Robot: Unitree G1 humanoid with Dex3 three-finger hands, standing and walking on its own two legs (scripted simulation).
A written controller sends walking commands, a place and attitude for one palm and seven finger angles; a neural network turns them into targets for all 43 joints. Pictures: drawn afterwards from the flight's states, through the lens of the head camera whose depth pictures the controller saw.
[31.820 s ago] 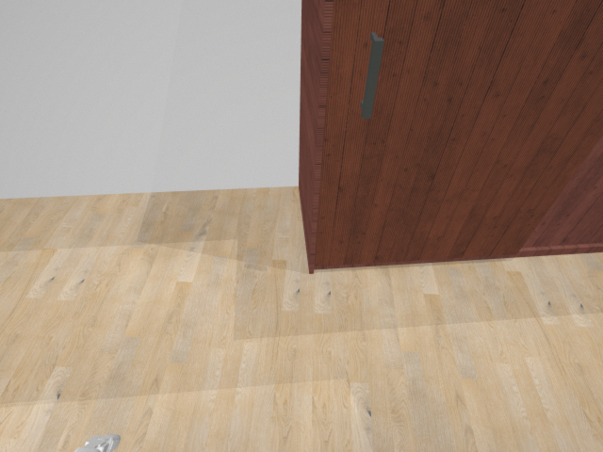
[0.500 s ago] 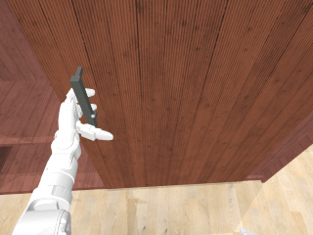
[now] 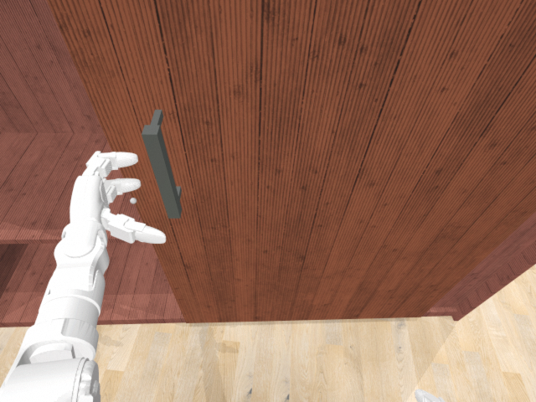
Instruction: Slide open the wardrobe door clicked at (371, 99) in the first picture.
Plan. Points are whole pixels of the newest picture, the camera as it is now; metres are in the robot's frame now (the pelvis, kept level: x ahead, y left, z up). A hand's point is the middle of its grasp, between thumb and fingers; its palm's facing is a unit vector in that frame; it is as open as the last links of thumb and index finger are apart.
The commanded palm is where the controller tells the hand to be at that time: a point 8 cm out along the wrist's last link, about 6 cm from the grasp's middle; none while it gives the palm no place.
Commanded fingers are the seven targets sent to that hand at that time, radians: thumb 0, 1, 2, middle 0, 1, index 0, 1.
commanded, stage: slip the hand off the handle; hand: left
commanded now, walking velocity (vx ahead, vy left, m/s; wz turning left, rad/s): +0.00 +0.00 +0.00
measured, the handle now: (166, 168) +0.45 +0.19 +0.10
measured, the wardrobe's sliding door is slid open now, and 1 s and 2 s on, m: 0.69 0.69 0.69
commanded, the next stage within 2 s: draw the hand back to the body in 0.80 s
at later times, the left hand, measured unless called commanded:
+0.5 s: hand (109, 238) +0.33 +0.25 +0.07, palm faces +0.22 -0.97 -0.13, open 14.7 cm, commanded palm +0.29 +0.28 +0.09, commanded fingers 0.00 -0.55 0.20 -0.25 -1.15 -0.25 -1.15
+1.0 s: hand (104, 276) +0.26 +0.23 +0.08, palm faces +0.19 -0.98 -0.05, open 14.7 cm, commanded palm +0.22 +0.28 +0.09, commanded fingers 0.00 -0.55 0.20 -0.25 -1.15 -0.25 -1.15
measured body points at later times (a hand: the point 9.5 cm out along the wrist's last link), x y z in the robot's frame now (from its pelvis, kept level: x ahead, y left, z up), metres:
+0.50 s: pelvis +0.00 +0.01 +0.00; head +0.01 +0.02 +0.45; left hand +0.31 +0.30 +0.08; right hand +0.12 -0.25 -0.09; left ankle +0.01 +0.09 -0.72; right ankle +0.00 -0.12 -0.72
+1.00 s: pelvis -0.01 -0.01 +0.00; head -0.01 -0.02 +0.45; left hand +0.24 +0.28 +0.09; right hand +0.18 -0.24 -0.08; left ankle +0.01 +0.09 -0.72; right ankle +0.00 -0.12 -0.72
